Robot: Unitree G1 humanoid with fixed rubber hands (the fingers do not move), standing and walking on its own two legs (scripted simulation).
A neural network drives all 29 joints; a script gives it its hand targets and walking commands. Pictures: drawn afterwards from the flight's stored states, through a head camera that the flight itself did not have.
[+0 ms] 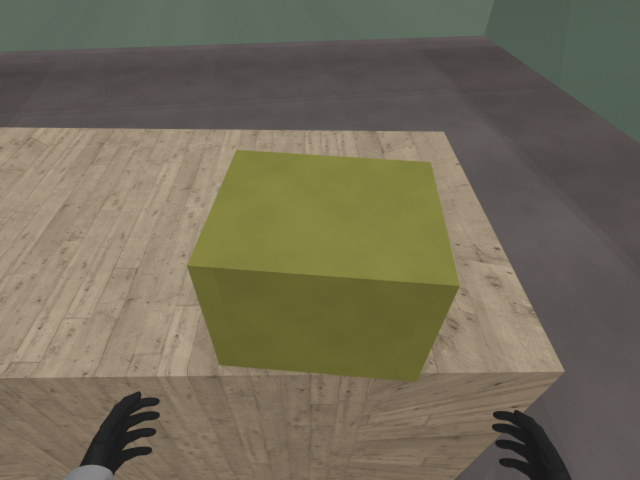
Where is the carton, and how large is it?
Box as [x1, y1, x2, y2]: [187, 150, 459, 381]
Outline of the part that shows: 236,150 187,264 219,364 415,381 459,286 430,162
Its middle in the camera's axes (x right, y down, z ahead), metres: +0.01 +0.03 +0.58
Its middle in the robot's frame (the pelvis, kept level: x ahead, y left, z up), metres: +0.42 +0.00 +0.04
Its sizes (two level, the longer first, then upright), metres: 0.296 0.238 0.227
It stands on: a pedestal, 0.70 m high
